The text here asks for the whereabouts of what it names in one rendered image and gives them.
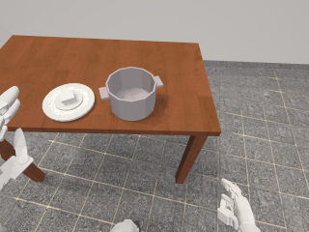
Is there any left robot shin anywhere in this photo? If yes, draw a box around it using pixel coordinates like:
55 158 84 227
124 219 135 225

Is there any left robot hand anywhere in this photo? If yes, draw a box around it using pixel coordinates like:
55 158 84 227
0 86 34 191

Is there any pot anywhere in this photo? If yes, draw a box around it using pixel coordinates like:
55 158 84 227
98 67 163 121

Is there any left robot thigh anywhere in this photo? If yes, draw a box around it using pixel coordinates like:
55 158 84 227
110 221 139 232

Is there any right robot hand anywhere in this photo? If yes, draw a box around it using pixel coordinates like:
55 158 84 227
217 178 256 231

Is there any table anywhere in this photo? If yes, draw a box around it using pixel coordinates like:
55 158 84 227
0 35 222 184

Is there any knob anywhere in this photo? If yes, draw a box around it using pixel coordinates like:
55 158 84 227
59 89 75 103

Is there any lid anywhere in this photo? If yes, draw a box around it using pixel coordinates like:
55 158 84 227
42 83 95 122

